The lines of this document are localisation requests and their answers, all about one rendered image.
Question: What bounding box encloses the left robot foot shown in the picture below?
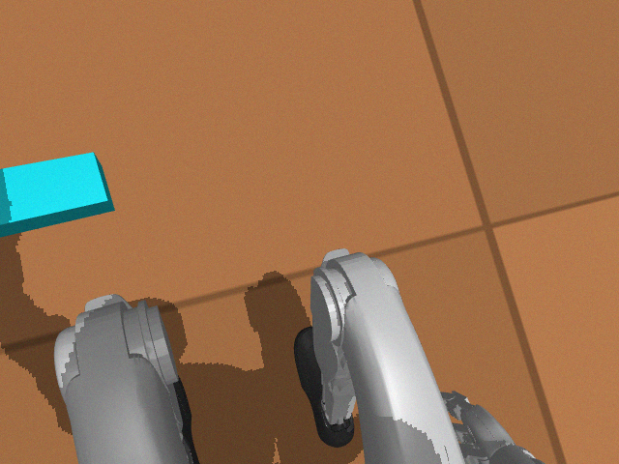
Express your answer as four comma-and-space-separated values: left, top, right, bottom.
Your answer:
173, 375, 199, 464

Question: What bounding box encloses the right robot arm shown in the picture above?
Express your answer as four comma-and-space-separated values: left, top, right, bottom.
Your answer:
489, 445, 545, 464

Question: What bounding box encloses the right robot foot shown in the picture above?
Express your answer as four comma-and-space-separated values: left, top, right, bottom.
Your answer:
294, 327, 354, 448

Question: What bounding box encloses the carton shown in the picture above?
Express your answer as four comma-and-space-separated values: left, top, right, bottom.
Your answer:
0, 152, 115, 238

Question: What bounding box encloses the right robot hand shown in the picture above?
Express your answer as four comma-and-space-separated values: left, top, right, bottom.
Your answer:
441, 391, 516, 464

